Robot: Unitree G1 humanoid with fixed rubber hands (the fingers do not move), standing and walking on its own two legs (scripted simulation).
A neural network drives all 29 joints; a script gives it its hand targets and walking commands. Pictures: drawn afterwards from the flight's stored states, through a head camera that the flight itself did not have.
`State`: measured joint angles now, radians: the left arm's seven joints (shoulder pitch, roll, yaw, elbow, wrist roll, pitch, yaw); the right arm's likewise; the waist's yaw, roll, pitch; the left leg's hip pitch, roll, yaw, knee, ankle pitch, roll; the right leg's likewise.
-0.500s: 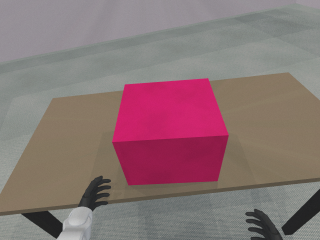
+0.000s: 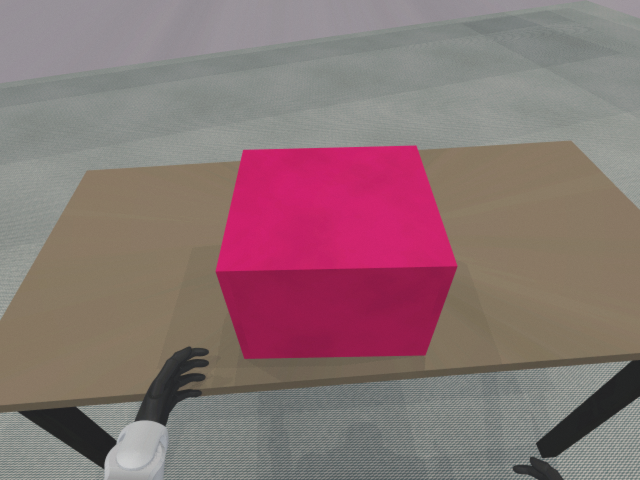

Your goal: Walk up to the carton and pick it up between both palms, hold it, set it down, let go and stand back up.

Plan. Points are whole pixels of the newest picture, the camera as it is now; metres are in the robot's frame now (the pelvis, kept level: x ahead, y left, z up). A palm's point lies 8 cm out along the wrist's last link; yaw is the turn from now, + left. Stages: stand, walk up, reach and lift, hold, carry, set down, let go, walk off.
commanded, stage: stand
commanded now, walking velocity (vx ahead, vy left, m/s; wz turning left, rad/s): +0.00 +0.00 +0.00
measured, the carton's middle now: (332, 250) +0.46 +0.02 +0.02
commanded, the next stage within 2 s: none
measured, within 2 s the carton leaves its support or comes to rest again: neither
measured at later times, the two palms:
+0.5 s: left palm (155, 414) +0.21 +0.24 -0.02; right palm out of the picture +0.07 -0.25 -0.10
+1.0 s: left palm (151, 417) +0.21 +0.24 -0.02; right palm out of the picture +0.07 -0.24 -0.09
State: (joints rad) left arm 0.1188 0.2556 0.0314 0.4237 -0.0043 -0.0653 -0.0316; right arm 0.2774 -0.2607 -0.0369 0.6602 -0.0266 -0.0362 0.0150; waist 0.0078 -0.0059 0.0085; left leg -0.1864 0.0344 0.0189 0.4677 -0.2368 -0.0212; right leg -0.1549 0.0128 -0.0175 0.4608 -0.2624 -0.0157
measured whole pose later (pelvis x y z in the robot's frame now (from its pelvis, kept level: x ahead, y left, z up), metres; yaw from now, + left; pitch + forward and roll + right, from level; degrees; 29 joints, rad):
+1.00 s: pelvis -0.02 +0.02 -0.01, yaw -1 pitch -3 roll +0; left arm 0.13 0.26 0.01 0.41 0.00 -0.10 0.00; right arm 0.30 -0.25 -0.03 0.68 -0.01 -0.02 0.04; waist -0.03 -0.02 0.01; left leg -0.24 0.01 0.04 0.55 -0.26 0.01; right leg -0.21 -0.01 0.01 0.54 -0.27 0.02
